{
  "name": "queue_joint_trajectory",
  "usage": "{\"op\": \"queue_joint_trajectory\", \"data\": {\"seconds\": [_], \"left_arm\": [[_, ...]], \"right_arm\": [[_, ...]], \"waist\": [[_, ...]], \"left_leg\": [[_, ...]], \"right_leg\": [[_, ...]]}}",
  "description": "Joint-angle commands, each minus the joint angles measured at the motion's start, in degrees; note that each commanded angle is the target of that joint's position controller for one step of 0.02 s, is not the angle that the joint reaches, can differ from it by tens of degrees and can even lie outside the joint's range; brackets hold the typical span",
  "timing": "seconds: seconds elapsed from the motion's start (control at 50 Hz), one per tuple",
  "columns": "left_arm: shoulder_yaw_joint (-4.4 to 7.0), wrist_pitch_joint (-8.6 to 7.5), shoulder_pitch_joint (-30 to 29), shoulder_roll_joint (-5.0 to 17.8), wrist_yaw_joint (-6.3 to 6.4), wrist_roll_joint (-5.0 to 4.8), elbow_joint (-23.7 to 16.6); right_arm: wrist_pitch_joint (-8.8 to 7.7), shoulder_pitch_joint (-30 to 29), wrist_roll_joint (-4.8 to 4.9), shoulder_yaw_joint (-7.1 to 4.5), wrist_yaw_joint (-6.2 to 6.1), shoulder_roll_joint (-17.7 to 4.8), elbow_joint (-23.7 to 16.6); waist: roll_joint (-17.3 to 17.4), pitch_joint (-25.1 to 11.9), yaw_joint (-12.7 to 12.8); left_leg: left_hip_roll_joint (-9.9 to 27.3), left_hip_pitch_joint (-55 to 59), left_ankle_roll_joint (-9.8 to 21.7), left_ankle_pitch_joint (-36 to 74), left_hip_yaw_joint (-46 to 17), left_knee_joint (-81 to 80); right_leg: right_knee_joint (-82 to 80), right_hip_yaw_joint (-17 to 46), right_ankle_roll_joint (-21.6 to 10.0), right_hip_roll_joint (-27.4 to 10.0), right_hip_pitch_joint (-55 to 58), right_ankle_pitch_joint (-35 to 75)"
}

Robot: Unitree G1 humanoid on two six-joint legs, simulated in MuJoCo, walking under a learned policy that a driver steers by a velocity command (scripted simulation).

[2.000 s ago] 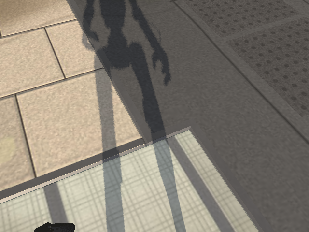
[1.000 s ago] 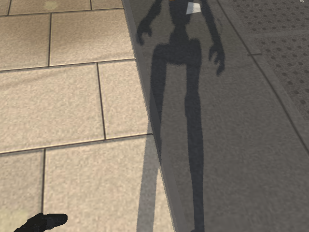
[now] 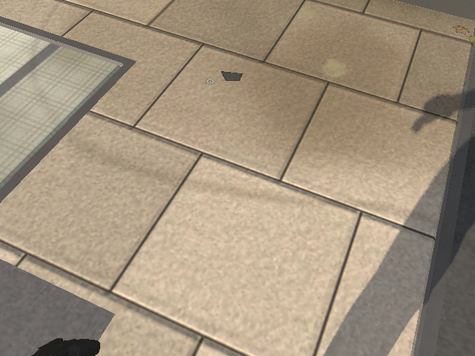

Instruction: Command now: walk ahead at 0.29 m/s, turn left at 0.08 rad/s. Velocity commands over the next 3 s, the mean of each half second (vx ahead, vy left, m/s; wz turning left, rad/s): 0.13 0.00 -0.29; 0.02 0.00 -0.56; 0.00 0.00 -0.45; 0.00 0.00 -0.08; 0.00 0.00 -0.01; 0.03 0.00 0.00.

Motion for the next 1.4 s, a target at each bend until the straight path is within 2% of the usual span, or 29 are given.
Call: {"op": "queue_joint_trajectory", "data": {"seconds": [0.02,0.1,0.12,0.14,0.16,0.18,0.2,0.26,0.32,0.46,0.52,0.54,0.56,0.58,0.6,0.66,0.8,0.9,0.94,0.96,0.98,1.0,1.02,1.04,1.06,1.1,1.22,1.34,1.4], "left_arm": [[0.73,-0.97,-2.2,3.8,-0.96,-0.41,-3.3],[2.2,-0.88,5.3,6.6,-1.32,0.12,-1.4],[2.97,-1.0,8.8,9.6,-1.04,0.42,-1.2],[3.35,-0.55,10.7,13.2,-0.85,1.23,-2.2],[2.79,0.45,12.0,9.8,-0.86,0.16,-1.8],[2.6,1.3,10.6,8.7,-0.94,-1.15,-2.8],[2.44,2.22,7.9,7.8,-0.7,-1.38,-3.6],[2.43,4.03,3.8,7.6,0.39,-0.56,-4.8],[3.28,5.03,3.9,8.4,1.32,-0.22,-5.4],[4.38,7.22,4.5,9.3,2.52,-1.33,-6.3],[4.3,8.2,4.0,8.7,2.88,-2.01,-6.6],[3.8,8.25,5.6,7.0,2.92,-2.06,-6.6],[3.2,7.9,6.5,4.5,2.71,-1.86,-7.9],[4.14,7.15,6.6,7.3,2.61,-1.55,-8.0],[5.27,7.04,8.3,10.2,2.5,-1.45,-6.7],[5.15,8.82,11.2,7.8,2.97,-1.66,-4.1],[3.24,8.86,3.7,4.1,1.63,-2.09,-9.1],[3.63,9.53,4.7,5.2,0.6,-2.04,-10.0],[4.01,9.69,8.0,5.0,0.19,-2.0,-9.0],[4.62,9.66,10.1,6.2,0.52,-1.79,-8.3],[6.06,9.46,12.2,11.3,1.29,-1.9,-8.5],[6.96,8.8,11.8,17.2,1.57,-0.67,-9.9],[6.14,7.46,13.0,13.7,1.11,0.87,-10.0],[5.34,6.53,10.6,12.1,1.16,0.84,-9.4],[5.13,6.22,7.1,10.8,1.58,-0.29,-9.5],[4.16,6.59,3.9,9.0,2.34,-1.51,-10.0],[4.51,7.3,5.5,10.1,3.35,-1.32,-9.4],[3.82,7.84,4.8,9.4,2.49,-0.87,-8.7],[2.72,7.86,3.4,7.1,2.53,-1.57,-8.2]], "right_arm": [[-0.71,1.2,-0.22,-1.96,-0.39,-8.2,-1.2],[-0.37,-1.6,-0.39,-1.85,-0.49,-8.0,0.0],[-0.38,-0.5,-1.04,-1.59,-0.74,-7.3,-0.5],[-0.62,6.5,-1.61,-0.75,-0.76,-5.1,-1.0],[-0.34,8.9,-1.58,-0.35,-0.5,-5.4,-0.6],[0.41,5.8,-0.47,-1.2,-0.29,-9.1,-0.9],[1.38,0.2,0.14,-1.48,-0.54,-9.2,-1.8],[3.32,-3.3,-0.41,-1.59,-1.58,-7.4,-3.1],[2.79,-2.4,-0.77,-1.07,-2.12,-4.9,-2.3],[1.56,-6.3,-0.25,-1.28,-1.26,-5.2,-3.0],[0.39,-3.9,0.04,-1.81,-0.59,-5.5,-2.1],[0.27,-2.7,-0.52,-2.61,-0.8,-8.2,-2.1],[0.89,-3.8,-2.22,-3.84,-1.16,-13.7,-2.6],[0.99,-5.6,-3.84,-3.78,-1.0,-12.6,-3.3],[0.81,-8.4,-3.43,-2.73,-1.25,-9.4,-4.6],[0.94,-12.1,-0.91,-1.57,-1.75,-6.0,-5.3],[2.7,-8.0,-1.17,-2.97,-2.11,-9.3,-3.8],[2.7,-9.1,0.17,-3.92,-0.9,-11.1,-3.2],[2.57,-10.5,1.4,-4.02,-0.82,-11.0,-2.8],[2.29,-8.1,1.55,-3.68,-0.72,-9.4,-1.5],[2.1,-6.3,-0.28,-2.97,-0.5,-6.5,-1.5],[1.92,-9.9,-2.6,-1.79,-0.66,-4.2,-5.3],[1.82,-14.4,-1.83,-2.7,-1.17,-7.1,-5.7],[2.09,-14.7,-0.49,-3.15,-1.29,-8.1,-5.4],[2.37,-13.3,-0.37,-3.42,-1.68,-8.0,-4.3],[2.63,-11.8,-1.15,-3.71,-2.05,-8.3,-3.4],[1.93,-12.7,-0.49,-2.56,-1.28,-5.4,-3.6],[1.4,-12.1,0.22,-2.37,0.01,-6.0,-3.7],[0.51,-8.7,-0.37,-2.08,0.68,-4.8,-3.0]], "waist": [[7.7,-3.7,-0.3],[7.0,-6.2,4.7],[2.8,-10.4,5.6],[-7.5,-18.3,3.0],[-12.3,-23.8,3.5],[-6.2,-21.4,4.7],[-1.6,-15.5,5.4],[-1.7,-6.8,2.9],[-5.1,-8.8,2.7],[-6.0,-9.3,4.4],[-6.1,-8.5,2.3],[-3.0,-9.0,2.4],[11.7,-7.3,4.7],[17.9,-6.6,4.0],[13.2,-6.4,4.9],[9.5,-4.6,5.3],[12.7,-6.5,0.8],[13.9,-7.0,1.5],[12.9,-7.2,4.1],[10.0,-7.7,4.6],[-1.9,-8.7,4.0],[-16.6,-8.2,4.3],[-9.2,-11.4,8.7],[-6.6,-9.0,6.7],[-4.1,-7.4,4.9],[-4.8,-6.7,3.3],[-5.2,-7.7,4.3],[-6.8,-7.3,5.5],[-5.0,-7.1,2.4]], "left_leg": [[13.6,-2.7,6.1,26.9,-3.9,-1.6],[13.5,2.0,3.0,36.4,-2.9,11.0],[9.4,-0.3,0.3,30.8,-0.2,21.1],[3.5,-14.1,-4.2,4.7,2.3,40.0],[0.2,-22.8,-6.9,-23.5,1.1,50.3],[2.7,-26.2,-7.1,-22.4,-2.1,54.7],[4.1,-28.8,-7.2,-19.2,-1.0,55.5],[6.7,-24.5,-7.0,-13.0,-0.1,43.7],[5.0,-19.5,-7.9,-10.9,1.5,33.4],[3.9,-14.6,-8.1,-4.6,0.2,19.5],[4.1,-6.8,-5.9,2.3,1.4,5.2],[10.2,-1.4,-3.6,3.2,-2.7,1.1],[21.9,1.0,3.3,5.3,-16.1,-2.5],[28.7,-3.1,9.4,11.2,-23.8,-4.7],[27.7,-4.2,9.7,13.6,-20.2,-3.5],[21.0,-2.4,5.7,18.1,-8.0,-0.7],[22.3,4.4,8.2,24.0,-0.6,0.0],[24.3,2.2,7.7,25.7,2.1,2.0],[23.5,0.1,4.8,23.8,4.6,6.1],[21.5,-3.8,1.2,18.3,7.4,10.5],[16.6,-15.6,-4.5,2.9,13.1,23.3],[7.9,-32.1,-9.2,-24.1,12.5,36.4],[7.6,-32.7,-9.2,-25.7,3.8,45.9],[8.6,-32.7,-8.3,-21.2,2.2,48.1],[9.1,-32.7,-8.1,-16.2,1.7,46.8],[8.4,-29.9,-9.0,-10.0,1.8,45.5],[5.9,-24.9,-10.1,-5.2,1.5,30.6],[5.7,-15.3,-8.6,-6.9,2.6,19.6],[6.4,-5.0,-6.2,6.4,2.9,2.0]], "right_leg": [[-4.8,-2.5,-2.1,2.7,10.2,5.0],[-9.6,-3.6,-6.7,4.9,17.7,0.6],[-8.8,0.7,-8.8,1.0,26.0,19.1],[-6.2,16.3,-18.1,-10.8,43.1,35.0],[-10.4,29.9,-24.4,-16.5,49.3,31.1],[-13.1,30.6,-22.8,-15.1,46.0,13.6],[-15.0,26.3,-20.1,-12.2,39.8,1.4],[-20.3,20.3,-16.1,-6.5,22.3,-13.6],[-20.2,17.4,-16.0,-3.7,20.0,-10.1],[-19.0,22.5,-14.6,-2.7,19.8,-20.0],[-15.5,23.4,-11.8,-0.4,18.4,-19.9],[-11.2,21.1,-9.1,2.3,14.6,-25.1],[0.3,10.7,-5.5,10.0,4.7,-34.7],[15.2,4.5,-2.9,11.6,2.1,-39.9],[23.7,5.3,-1.5,9.1,2.6,-37.4],[33.3,3.4,1.6,7.8,0.4,-30.2],[17.5,-2.7,3.6,3.3,4.4,-28.7],[4.5,-6.8,0.5,3.7,13.8,-27.2],[-7.3,-8.5,-2.5,4.9,20.5,-18.9],[-13.2,-6.9,-4.6,5.6,27.1,-12.2],[-15.3,6.1,-8.3,-3.1,37.6,4.9],[-14.2,25.2,-20.1,-17.0,40.7,20.7],[-15.9,25.3,-24.4,-17.6,37.8,15.2],[-16.4,20.2,-21.7,-14.2,35.2,9.9],[-16.4,16.7,-18.3,-10.7,33.5,4.7],[-16.4,14.1,-16.2,-7.8,29.9,5.3],[-15.3,15.9,-16.0,-5.4,29.7,-1.0],[-13.2,20.3,-16.2,-6.0,26.2,-2.2],[-10.4,20.3,-12.3,-2.9,23.6,-4.9]]}}
Next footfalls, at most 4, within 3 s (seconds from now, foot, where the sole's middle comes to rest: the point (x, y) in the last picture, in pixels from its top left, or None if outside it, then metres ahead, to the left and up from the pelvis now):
0.10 right None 0.25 -0.13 -0.78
0.54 left None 0.26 0.10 -0.78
0.96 right None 0.11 -0.14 -0.78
1.42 left None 0.29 0.04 -0.78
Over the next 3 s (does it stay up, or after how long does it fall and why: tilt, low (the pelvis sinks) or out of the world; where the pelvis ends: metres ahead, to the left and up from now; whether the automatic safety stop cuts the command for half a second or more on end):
stays up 0.20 -0.01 -0.01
